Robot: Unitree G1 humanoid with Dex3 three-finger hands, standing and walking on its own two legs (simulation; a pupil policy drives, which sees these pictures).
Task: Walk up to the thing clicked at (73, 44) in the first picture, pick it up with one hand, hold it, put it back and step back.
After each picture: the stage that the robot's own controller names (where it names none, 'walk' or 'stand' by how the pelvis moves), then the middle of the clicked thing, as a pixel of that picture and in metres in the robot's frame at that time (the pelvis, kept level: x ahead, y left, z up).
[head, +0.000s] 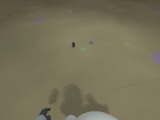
stand; (73, 44) +1.67 +0.45 -0.72
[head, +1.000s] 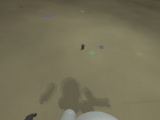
walk; (82, 46) +1.59 +0.16 -0.70
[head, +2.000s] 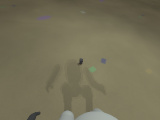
walk; (81, 61) +1.07 +0.11 -0.71
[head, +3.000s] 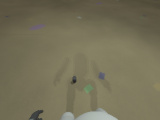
walk; (74, 79) +0.68 +0.20 -0.71
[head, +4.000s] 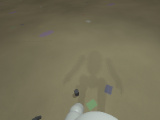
walk; (76, 92) +0.48 +0.23 -0.70
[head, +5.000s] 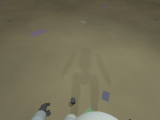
stand; (73, 101) +0.36 +0.18 -0.72
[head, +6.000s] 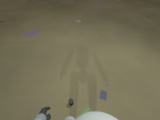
stand; (71, 102) +0.34 +0.20 -0.73
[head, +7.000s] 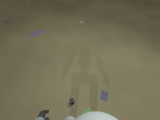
stand; (71, 101) +0.36 +0.19 -0.73
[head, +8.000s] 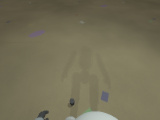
stand; (72, 102) +0.35 +0.19 -0.73
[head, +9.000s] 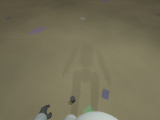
go down; (72, 99) +0.35 +0.19 -0.72
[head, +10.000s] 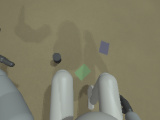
go down; (57, 58) +0.44 +0.23 -0.29
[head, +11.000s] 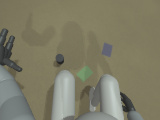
close in; (60, 59) +0.43 +0.23 -0.30
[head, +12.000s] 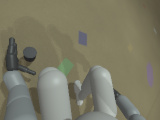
close in; (30, 55) +0.41 +0.27 -0.22
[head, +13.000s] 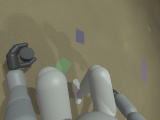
close; (26, 55) +0.40 +0.28 -0.22
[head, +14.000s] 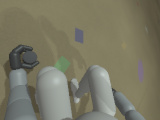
lift; (29, 58) +0.38 +0.26 -0.23
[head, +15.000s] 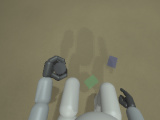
lift; (61, 70) +0.33 +0.20 -0.02
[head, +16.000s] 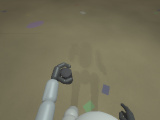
hold; (67, 76) +0.32 +0.16 +0.01
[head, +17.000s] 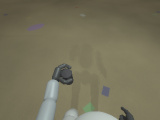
hold; (67, 77) +0.32 +0.16 +0.01
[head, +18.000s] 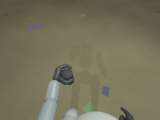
crouch; (68, 77) +0.32 +0.16 +0.01
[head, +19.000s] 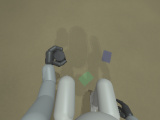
crouch; (60, 58) +0.43 +0.20 -0.09
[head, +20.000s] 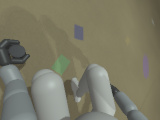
lower; (18, 53) +0.41 +0.29 -0.23
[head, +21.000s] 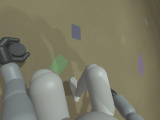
lower; (18, 51) +0.42 +0.29 -0.23
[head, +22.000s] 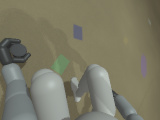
lower; (19, 52) +0.41 +0.29 -0.23
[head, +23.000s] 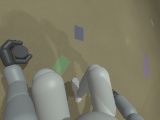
lower; (21, 54) +0.41 +0.29 -0.22
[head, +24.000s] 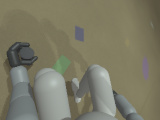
loosen; (27, 55) +0.40 +0.26 -0.23
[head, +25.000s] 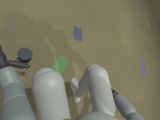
withdraw; (25, 56) +0.40 +0.27 -0.23
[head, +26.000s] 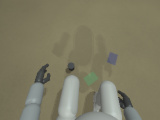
walk; (71, 66) +0.43 +0.19 -0.39
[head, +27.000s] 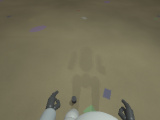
stand; (74, 99) +0.36 +0.15 -0.66
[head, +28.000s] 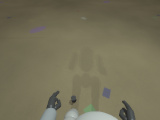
stand; (73, 99) +0.37 +0.17 -0.67
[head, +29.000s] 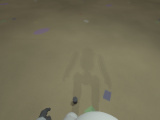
stand; (75, 100) +0.37 +0.15 -0.71
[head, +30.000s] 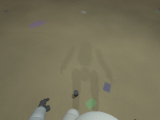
walk; (76, 93) +0.40 +0.14 -0.70
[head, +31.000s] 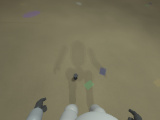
walk; (75, 76) +0.60 +0.15 -0.71
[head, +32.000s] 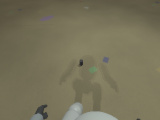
walk; (81, 62) +0.95 +0.21 -0.70
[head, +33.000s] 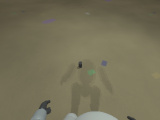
stand; (80, 64) +0.99 +0.18 -0.71
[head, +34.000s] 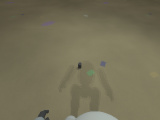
stand; (79, 65) +1.01 +0.18 -0.73
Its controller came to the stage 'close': yes
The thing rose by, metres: 0.71
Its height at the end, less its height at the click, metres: +0.00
